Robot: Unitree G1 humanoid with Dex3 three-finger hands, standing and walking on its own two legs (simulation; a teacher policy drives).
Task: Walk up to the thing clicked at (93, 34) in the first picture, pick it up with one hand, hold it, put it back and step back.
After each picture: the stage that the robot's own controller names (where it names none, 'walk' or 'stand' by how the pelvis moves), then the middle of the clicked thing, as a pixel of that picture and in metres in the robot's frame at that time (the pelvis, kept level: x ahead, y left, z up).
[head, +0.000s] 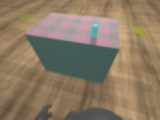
stand; (94, 30) +0.86 +0.02 +0.05
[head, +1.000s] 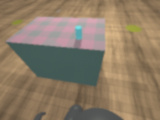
walk; (78, 32) +0.76 +0.21 +0.08
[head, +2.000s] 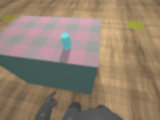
stand; (66, 41) +0.55 +0.24 +0.08
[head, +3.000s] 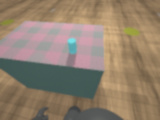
walk; (72, 46) +0.54 +0.21 +0.07
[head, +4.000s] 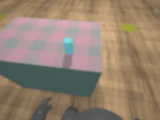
stand; (68, 46) +0.52 +0.21 +0.06
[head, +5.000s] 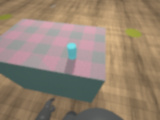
stand; (72, 51) +0.49 +0.18 +0.05
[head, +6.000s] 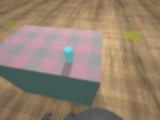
stand; (68, 54) +0.48 +0.21 +0.05
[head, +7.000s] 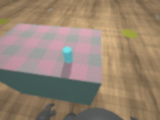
stand; (68, 55) +0.45 +0.21 +0.05
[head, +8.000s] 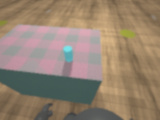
stand; (68, 54) +0.47 +0.21 +0.05
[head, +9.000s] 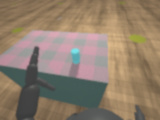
rise first; (75, 56) +0.48 +0.19 +0.05
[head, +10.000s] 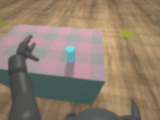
go down; (70, 54) +0.48 +0.17 +0.06
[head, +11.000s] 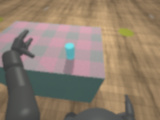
go down; (70, 51) +0.49 +0.17 +0.07
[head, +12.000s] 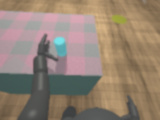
close in; (60, 47) +0.47 +0.19 +0.09
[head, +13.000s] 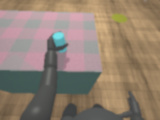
close; (60, 42) +0.50 +0.19 +0.11
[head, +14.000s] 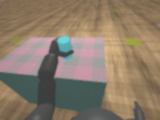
lift; (65, 48) +0.34 +0.16 +0.27
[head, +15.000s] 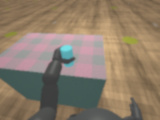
hold; (67, 56) +0.34 +0.17 +0.20
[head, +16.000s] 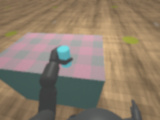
hold; (65, 57) +0.33 +0.18 +0.20
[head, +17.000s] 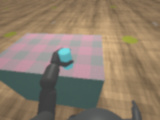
hold; (66, 59) +0.33 +0.17 +0.19
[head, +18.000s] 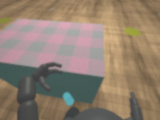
go down; (68, 98) +0.23 +0.19 -0.26
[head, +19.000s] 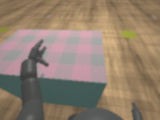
go down; out of the picture +0.00 +0.29 -0.72
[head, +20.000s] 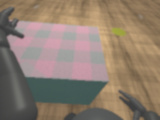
go down; out of the picture +0.02 +0.28 -0.71
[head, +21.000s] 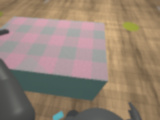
rise; (58, 116) +0.06 +0.33 -0.73
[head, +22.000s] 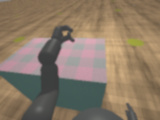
hold; out of the picture +0.11 +0.36 -0.74
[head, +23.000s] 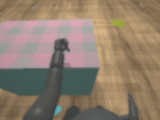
lower; (56, 110) +0.17 +0.37 -0.71
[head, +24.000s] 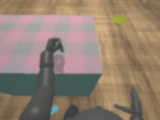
lower; (52, 110) +0.13 +0.39 -0.69
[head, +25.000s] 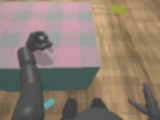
hold; (49, 103) +0.17 +0.42 -0.65
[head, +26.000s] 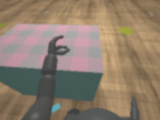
rise; (55, 107) +0.21 +0.42 -0.71
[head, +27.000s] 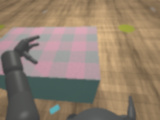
rise; (54, 109) +0.19 +0.45 -0.73
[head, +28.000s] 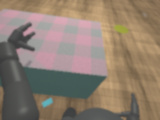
close in; (47, 102) +0.23 +0.41 -0.71
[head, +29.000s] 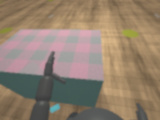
sink last; (55, 108) +0.21 +0.47 -0.72
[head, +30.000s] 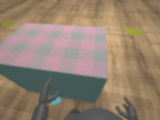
stand; (56, 100) +0.25 +0.46 -0.73
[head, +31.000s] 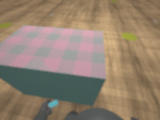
stand; (53, 103) +0.26 +0.46 -0.73
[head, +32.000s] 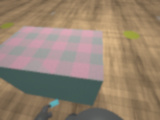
stand; (54, 103) +0.26 +0.48 -0.75
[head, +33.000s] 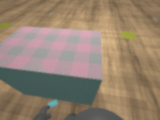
stand; (53, 103) +0.26 +0.48 -0.75
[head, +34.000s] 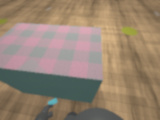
stand; (52, 102) +0.25 +0.47 -0.75
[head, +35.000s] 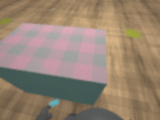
stand; (54, 102) +0.24 +0.45 -0.75
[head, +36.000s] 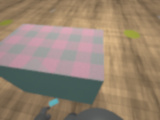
walk; (53, 102) +0.25 +0.47 -0.75
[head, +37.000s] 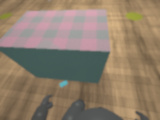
walk; (63, 83) +0.43 +0.44 -0.74
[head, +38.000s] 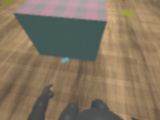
walk; (65, 60) +0.86 +0.44 -0.71
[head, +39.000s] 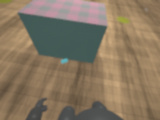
stand; (64, 61) +0.90 +0.40 -0.74
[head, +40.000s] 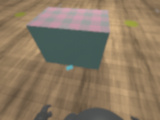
stand; (69, 67) +0.85 +0.41 -0.75
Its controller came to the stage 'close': yes
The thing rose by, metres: 0.21
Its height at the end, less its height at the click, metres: -0.80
